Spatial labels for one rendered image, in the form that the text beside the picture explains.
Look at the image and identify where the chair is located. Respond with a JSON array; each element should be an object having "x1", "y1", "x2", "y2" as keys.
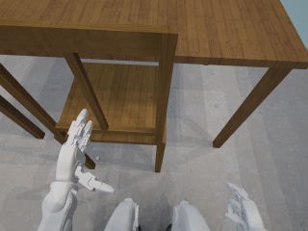
[{"x1": 0, "y1": 17, "x2": 178, "y2": 173}]

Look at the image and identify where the robot left forearm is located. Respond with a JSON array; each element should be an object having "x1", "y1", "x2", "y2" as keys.
[{"x1": 37, "y1": 180, "x2": 79, "y2": 231}]

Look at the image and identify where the table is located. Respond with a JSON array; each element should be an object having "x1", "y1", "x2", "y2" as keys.
[{"x1": 0, "y1": 0, "x2": 308, "y2": 148}]

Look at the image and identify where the left robot hand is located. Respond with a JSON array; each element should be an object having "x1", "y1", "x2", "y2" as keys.
[{"x1": 55, "y1": 109, "x2": 116, "y2": 193}]

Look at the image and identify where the left robot shin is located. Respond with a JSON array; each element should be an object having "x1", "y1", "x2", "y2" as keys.
[{"x1": 124, "y1": 198, "x2": 139, "y2": 231}]

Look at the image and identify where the right robot hand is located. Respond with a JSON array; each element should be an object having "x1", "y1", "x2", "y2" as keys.
[{"x1": 225, "y1": 183, "x2": 266, "y2": 231}]

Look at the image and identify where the robot right thigh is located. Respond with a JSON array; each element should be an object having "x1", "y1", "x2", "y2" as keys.
[{"x1": 172, "y1": 204, "x2": 211, "y2": 231}]

